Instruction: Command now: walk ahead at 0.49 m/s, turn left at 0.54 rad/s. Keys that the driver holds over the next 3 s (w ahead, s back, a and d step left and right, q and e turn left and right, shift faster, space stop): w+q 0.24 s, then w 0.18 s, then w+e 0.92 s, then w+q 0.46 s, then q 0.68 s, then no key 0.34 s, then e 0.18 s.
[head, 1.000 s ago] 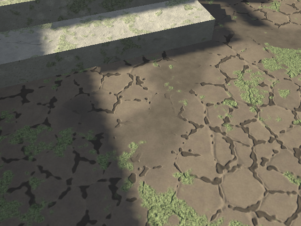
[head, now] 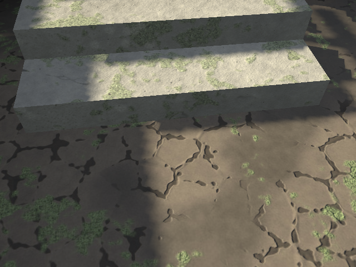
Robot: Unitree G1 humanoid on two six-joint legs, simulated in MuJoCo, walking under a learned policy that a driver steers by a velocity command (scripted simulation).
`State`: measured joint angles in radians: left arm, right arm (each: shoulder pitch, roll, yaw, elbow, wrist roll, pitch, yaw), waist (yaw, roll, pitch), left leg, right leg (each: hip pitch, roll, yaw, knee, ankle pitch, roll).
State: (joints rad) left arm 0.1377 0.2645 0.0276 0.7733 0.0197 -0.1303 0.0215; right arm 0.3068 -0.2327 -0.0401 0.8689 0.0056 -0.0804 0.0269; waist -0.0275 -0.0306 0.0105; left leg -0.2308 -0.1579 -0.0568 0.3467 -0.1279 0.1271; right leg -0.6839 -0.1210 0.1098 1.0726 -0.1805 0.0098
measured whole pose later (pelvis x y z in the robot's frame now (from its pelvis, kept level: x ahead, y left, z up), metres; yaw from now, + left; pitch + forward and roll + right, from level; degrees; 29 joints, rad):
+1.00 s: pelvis +0.49 +0.04 +0.01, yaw +0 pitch +2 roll +1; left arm 0.18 0.30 0.07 0.73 0.04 -0.01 -0.06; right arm 0.37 -0.26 -0.06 0.84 -0.03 -0.10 0.01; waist -0.04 -0.05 0.00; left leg -0.09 0.00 0.14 0.27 -0.21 0.02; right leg -0.70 -0.08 0.01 1.00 -0.12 -0.02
